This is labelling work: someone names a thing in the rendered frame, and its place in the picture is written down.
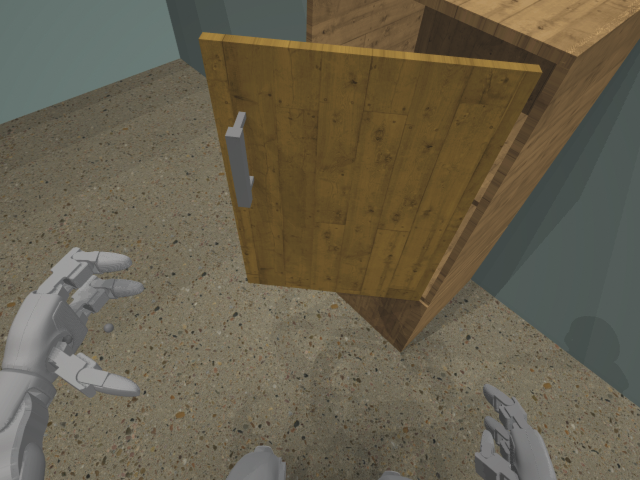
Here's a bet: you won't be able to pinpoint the robot left thigh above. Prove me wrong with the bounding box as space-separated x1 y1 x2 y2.
226 452 286 480

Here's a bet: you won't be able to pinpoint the robot left forearm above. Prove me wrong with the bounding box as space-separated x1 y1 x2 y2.
0 369 57 480

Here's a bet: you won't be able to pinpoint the handle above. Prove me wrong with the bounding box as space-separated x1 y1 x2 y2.
225 112 254 208

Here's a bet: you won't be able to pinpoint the right robot hand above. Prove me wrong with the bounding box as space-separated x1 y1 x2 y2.
475 384 557 480

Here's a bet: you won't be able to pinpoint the left robot hand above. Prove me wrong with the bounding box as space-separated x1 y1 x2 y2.
1 247 144 398

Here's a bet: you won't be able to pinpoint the left robot shin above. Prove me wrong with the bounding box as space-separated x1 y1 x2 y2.
254 446 274 454

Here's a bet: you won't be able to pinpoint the cupboard door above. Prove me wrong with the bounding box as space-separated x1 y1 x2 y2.
199 32 543 301

